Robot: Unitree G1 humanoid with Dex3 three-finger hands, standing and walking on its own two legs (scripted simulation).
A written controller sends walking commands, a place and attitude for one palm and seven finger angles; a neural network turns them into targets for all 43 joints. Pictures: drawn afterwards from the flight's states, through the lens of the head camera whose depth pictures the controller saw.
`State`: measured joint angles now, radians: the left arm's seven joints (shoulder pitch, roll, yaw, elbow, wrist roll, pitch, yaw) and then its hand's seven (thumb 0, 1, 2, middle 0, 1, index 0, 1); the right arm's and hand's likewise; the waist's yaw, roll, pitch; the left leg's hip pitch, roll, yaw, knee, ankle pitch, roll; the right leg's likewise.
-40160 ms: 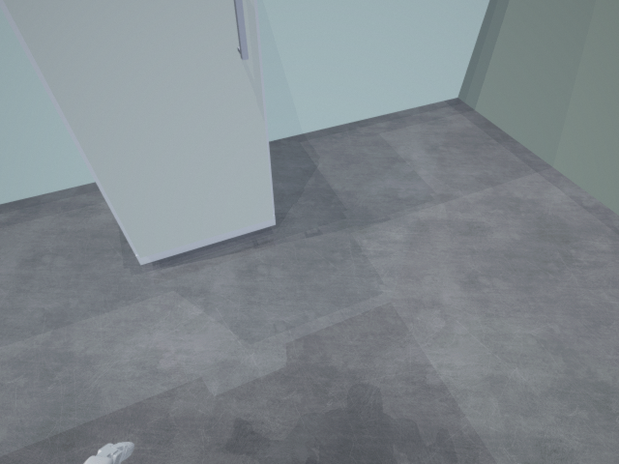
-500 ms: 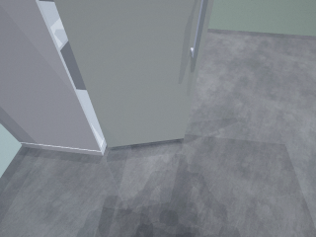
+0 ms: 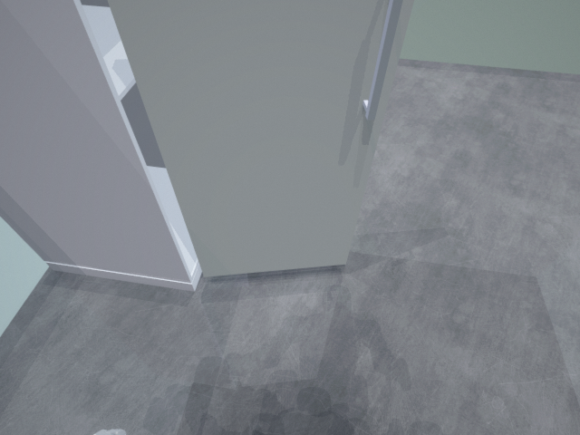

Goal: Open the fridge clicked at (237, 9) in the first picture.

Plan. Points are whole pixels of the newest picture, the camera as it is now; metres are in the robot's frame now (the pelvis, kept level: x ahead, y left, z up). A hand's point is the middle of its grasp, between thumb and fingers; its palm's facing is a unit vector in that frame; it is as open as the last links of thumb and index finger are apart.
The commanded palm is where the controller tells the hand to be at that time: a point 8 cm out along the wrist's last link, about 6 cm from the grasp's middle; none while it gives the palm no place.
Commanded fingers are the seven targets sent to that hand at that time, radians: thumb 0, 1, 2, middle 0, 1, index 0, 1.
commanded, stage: look to check the result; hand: right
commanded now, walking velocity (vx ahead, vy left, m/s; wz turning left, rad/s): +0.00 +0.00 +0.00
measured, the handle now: (380, 51) +0.77 -0.12 +0.15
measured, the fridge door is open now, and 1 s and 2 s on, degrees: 75 75 75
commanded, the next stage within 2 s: stand and wait in 0.46 s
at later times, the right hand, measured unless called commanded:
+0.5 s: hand out of the picture +0.09 -0.23 -0.16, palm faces -0.04 +0.94 -0.34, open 7.4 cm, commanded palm none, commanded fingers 0.00 -0.90 -0.90 0.20 0.30 0.20 0.30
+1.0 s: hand out of the picture +0.09 -0.22 -0.16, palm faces -0.06 +0.94 -0.33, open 7.4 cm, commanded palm none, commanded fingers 0.00 -0.90 -0.90 0.20 0.30 0.20 0.30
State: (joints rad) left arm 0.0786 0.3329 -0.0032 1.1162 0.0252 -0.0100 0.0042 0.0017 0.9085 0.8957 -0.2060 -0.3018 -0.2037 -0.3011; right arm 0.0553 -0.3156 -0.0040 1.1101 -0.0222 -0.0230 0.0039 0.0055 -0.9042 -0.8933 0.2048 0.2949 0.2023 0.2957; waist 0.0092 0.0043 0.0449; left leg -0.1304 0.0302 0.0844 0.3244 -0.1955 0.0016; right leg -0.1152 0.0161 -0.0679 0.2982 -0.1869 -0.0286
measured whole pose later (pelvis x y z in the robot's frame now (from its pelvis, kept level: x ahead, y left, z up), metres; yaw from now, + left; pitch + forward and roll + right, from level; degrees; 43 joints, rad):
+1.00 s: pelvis +0.00 +0.03 +0.00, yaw +1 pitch -1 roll +0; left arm 0.13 0.33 0.00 1.14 0.02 0.00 0.01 0.00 0.91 0.90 -0.21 -0.30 -0.20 -0.30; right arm 0.09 -0.32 -0.01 1.14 -0.02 -0.03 0.00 0.01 -0.90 -0.89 0.20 0.29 0.20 0.30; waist 0.01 0.00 0.04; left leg -0.08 -0.02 0.08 0.26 -0.17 0.04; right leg -0.08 -0.03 -0.08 0.27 -0.18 0.01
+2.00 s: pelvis +0.00 +0.02 +0.00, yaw +1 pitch -1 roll +0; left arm 0.11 0.33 0.00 1.14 0.02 0.00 0.01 0.00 0.91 0.90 -0.21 -0.30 -0.20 -0.30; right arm 0.09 -0.33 -0.01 1.14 -0.02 -0.03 0.00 0.01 -0.90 -0.89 0.20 0.29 0.20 0.30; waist 0.01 0.00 0.04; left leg -0.08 -0.01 0.08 0.26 -0.17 0.03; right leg -0.07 -0.02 -0.07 0.25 -0.17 0.01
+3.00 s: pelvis +0.00 +0.02 +0.00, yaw +1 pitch -1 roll +0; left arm 0.11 0.34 0.00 1.14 0.02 0.00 0.01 0.00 0.91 0.90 -0.21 -0.30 -0.20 -0.30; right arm 0.09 -0.33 0.00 1.14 -0.02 -0.03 0.00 0.01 -0.90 -0.89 0.20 0.29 0.20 0.30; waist 0.01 0.00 0.04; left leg -0.08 -0.02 0.07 0.25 -0.16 0.03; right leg -0.07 -0.03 -0.08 0.25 -0.17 0.01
